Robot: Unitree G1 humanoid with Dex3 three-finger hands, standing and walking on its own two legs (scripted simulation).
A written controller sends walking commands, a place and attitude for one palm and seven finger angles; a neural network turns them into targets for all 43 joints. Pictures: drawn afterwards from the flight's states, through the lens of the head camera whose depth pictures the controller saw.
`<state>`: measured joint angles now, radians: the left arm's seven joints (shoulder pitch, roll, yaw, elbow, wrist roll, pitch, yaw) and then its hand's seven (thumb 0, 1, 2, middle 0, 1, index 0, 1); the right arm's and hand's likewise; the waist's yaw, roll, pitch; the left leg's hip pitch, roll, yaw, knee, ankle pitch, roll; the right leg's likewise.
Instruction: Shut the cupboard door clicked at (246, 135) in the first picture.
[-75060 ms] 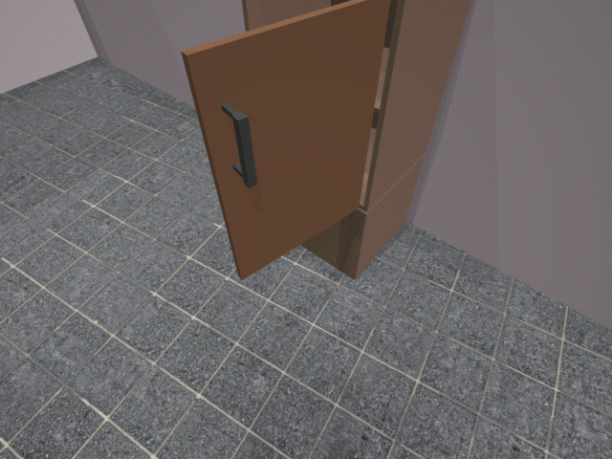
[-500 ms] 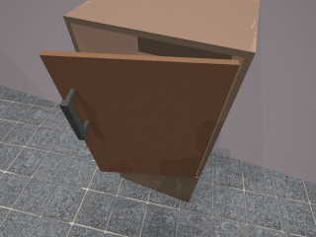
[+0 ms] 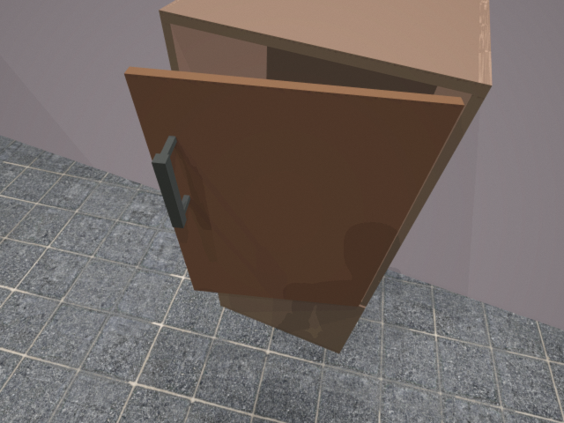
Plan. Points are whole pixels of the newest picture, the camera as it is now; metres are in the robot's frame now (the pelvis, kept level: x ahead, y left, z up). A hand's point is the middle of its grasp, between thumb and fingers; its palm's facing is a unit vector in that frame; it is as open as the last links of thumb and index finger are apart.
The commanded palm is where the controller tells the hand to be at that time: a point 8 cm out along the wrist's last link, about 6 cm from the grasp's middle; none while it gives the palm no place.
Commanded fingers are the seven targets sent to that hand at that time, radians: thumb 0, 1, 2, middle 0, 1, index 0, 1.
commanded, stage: come to a stop and stand still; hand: left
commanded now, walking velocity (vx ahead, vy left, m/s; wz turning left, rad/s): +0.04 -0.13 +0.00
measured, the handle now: (175, 184) +0.43 +0.21 +0.08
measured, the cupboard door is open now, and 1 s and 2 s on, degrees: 17 17 17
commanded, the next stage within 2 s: look again from close up in 0.70 s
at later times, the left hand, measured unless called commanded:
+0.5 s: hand out of the picture +0.01 +0.13 -0.18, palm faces +0.03 -0.99 -0.14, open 7.4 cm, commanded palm none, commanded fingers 0.00 0.90 0.90 -0.20 -0.30 -0.20 -0.30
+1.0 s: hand out of the picture +0.04 +0.16 -0.18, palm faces -0.01 -0.98 -0.21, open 7.4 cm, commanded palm none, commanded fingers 0.00 0.90 0.90 -0.20 -0.30 -0.20 -0.30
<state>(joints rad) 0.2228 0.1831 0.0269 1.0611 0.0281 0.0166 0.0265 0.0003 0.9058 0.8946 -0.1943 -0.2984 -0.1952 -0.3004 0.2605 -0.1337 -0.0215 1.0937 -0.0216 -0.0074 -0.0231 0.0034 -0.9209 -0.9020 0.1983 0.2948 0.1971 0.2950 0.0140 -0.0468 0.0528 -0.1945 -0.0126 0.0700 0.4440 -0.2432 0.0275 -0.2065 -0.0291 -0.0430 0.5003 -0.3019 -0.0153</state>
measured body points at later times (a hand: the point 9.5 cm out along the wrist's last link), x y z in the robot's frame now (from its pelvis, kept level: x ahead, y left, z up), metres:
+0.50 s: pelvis +0.04 -0.02 +0.00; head +0.07 -0.01 +0.45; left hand +0.01 +0.18 -0.16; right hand +0.02 -0.22 -0.16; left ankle +0.00 +0.10 -0.74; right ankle -0.01 -0.11 -0.74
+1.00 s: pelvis +0.03 -0.01 -0.01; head +0.04 -0.02 +0.44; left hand +0.04 +0.21 -0.16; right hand +0.06 -0.24 -0.16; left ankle +0.01 +0.10 -0.74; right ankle -0.01 -0.11 -0.74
